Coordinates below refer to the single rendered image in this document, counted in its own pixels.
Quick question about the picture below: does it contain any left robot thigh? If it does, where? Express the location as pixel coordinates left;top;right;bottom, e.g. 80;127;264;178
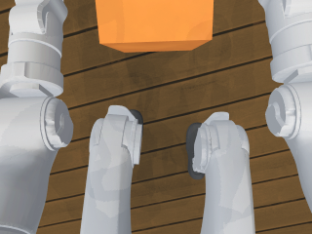
80;114;142;234

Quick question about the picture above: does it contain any robot right forearm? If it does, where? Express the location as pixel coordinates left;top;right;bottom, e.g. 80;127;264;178
257;0;312;84

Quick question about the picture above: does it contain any robot right upper arm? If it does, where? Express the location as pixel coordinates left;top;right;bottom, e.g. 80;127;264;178
265;81;312;214

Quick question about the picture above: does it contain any left robot foot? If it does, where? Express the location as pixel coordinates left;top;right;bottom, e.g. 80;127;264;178
130;109;143;137

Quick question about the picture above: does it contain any carton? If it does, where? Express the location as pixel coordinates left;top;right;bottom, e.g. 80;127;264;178
96;0;214;53

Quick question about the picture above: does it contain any robot left upper arm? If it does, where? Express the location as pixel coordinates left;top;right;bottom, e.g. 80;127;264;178
0;96;74;234

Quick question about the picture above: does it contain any robot left forearm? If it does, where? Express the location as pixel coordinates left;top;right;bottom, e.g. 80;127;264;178
0;0;68;99

